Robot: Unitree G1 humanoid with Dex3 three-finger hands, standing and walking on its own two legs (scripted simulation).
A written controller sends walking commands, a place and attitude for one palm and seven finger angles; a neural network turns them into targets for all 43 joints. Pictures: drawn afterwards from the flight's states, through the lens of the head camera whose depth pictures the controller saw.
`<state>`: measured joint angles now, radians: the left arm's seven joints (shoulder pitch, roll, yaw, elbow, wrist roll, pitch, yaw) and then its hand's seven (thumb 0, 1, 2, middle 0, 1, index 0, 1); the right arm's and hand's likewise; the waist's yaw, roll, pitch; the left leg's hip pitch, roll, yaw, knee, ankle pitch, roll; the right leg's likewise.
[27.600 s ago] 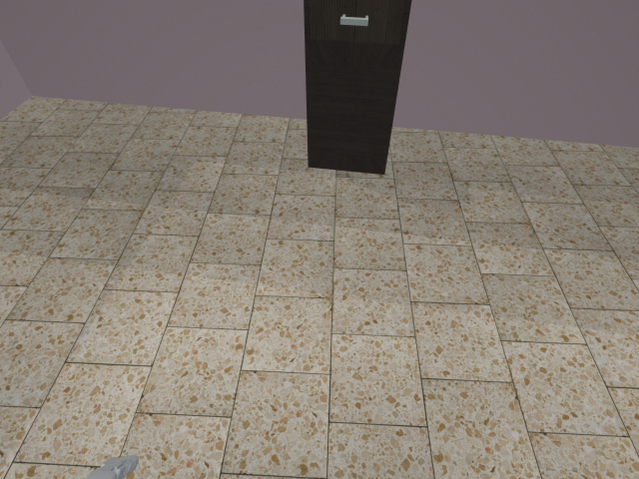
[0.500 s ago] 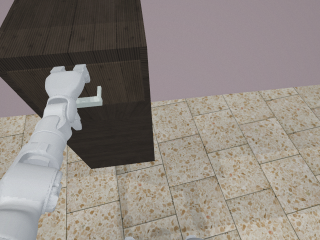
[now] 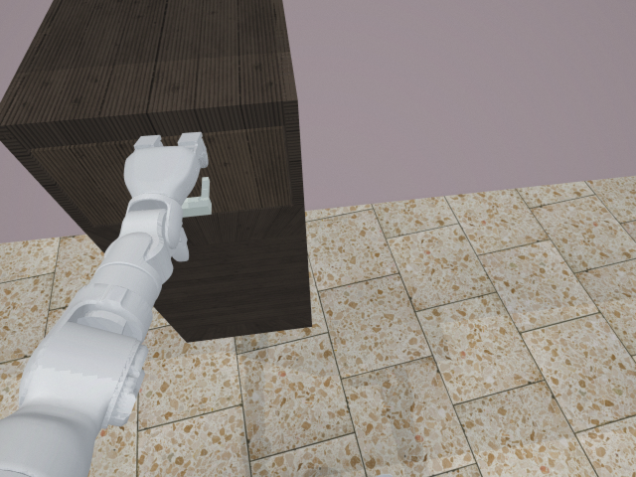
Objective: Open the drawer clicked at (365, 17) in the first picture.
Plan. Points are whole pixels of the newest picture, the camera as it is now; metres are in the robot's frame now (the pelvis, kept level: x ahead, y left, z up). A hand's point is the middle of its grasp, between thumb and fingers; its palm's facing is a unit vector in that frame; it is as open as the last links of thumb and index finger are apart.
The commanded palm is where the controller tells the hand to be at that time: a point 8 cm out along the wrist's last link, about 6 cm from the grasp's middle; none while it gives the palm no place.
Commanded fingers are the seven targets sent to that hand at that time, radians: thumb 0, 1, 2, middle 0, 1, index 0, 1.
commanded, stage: re-aim the fingers above the handle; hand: left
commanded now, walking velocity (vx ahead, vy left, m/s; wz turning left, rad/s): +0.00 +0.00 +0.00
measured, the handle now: (177, 197) +0.53 +0.21 -0.01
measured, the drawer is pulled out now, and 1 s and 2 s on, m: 0.00 0.00 0.00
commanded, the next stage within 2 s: lower the fingers behind the handle in 0.96 s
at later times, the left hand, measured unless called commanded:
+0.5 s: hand (173, 198) +0.48 +0.19 +0.05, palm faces -0.09 +0.01 -1.00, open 13.8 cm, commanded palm +0.47 +0.18 +0.10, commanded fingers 0.00 -0.50 0.30 -0.30 -1.20 -0.30 -1.20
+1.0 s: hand (169, 192) +0.48 +0.19 +0.05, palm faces -0.03 +0.00 -1.00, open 13.7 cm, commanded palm +0.46 +0.19 +0.10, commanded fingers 0.00 -0.50 0.30 -0.30 -1.20 -0.30 -1.20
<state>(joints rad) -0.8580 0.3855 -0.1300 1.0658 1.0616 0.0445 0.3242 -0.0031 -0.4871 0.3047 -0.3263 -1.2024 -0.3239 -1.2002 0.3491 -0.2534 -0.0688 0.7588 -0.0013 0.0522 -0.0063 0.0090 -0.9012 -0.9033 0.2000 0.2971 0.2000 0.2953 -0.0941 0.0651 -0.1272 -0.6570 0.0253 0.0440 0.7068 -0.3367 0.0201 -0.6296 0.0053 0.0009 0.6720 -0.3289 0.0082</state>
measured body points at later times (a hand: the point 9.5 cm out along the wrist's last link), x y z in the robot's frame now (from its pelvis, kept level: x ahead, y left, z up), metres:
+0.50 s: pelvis +0.01 -0.02 +0.01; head +0.09 -0.04 +0.45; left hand +0.48 +0.18 +0.10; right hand +0.03 -0.29 -0.13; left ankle -0.01 +0.10 -0.71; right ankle -0.01 -0.13 -0.71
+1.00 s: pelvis +0.01 -0.01 +0.00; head +0.08 -0.03 +0.45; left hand +0.48 +0.19 +0.11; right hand +0.04 -0.27 -0.14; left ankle -0.01 +0.11 -0.71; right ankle -0.01 -0.13 -0.71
